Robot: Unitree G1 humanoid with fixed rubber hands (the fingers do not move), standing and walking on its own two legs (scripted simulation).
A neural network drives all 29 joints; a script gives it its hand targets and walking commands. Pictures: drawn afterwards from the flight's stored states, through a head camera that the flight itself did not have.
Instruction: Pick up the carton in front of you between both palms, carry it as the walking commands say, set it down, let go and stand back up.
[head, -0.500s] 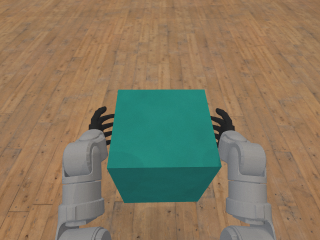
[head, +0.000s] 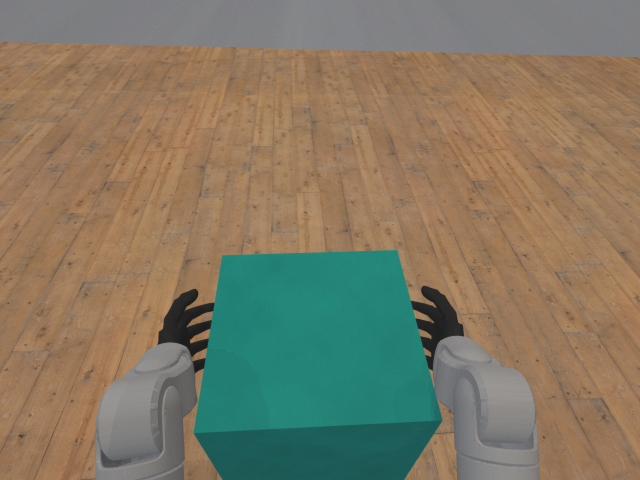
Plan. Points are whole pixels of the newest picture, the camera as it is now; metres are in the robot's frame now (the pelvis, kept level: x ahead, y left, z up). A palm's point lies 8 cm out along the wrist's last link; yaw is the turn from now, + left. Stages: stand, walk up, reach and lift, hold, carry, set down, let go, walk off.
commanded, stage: carry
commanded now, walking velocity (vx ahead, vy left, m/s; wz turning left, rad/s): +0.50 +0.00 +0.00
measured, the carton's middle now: (313, 379) +0.25 +0.00 +0.02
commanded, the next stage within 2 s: none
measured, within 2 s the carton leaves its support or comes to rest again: neither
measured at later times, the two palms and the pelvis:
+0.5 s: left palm (241, 188) +0.54 +0.12 +0.09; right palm (416, 190) +0.56 -0.18 +0.08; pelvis +0.31 -0.05 +0.00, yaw +3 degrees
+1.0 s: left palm (234, 103) +0.88 +0.17 +0.09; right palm (366, 103) +0.88 -0.13 +0.09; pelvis +0.63 +0.01 +0.00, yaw +0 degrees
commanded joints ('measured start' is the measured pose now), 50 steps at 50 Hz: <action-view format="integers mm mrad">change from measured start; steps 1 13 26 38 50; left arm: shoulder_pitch -461 -381 -390 -340 -421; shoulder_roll -883 -821 -904 -806 -850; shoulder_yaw -727 -717 -699 -713 -735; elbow -90 -119 -101 -167 -154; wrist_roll -338 -295 -331 -333 -331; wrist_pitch -15 -28 -34 -50 4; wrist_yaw -194 -157 -195 -196 -180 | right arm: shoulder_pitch -425 -370 -423 -345 -371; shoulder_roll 895 787 892 836 854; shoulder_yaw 645 653 698 699 644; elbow -121 -162 -165 -219 -172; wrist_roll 321 328 325 294 336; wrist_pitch -18 -24 -11 -39 -2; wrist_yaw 200 201 198 175 199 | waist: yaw -2 -8 28 28 -11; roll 71 166 -43 -108 162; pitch -186 -39 -235 -53 -231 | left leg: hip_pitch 425 403 -253 -206 580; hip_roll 335 218 100 67 356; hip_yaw -477 -156 -235 -70 -514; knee -313 -405 714 90 -258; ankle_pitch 10 89 -188 110 216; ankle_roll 77 40 -59 -99 90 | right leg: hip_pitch -389 -368 358 295 -403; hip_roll -75 -44 -302 -194 -42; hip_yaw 61 -110 265 -64 41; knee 162 -438 -780 -891 253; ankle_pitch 104 410 426 462 45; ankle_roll -18 33 -138 -113 -7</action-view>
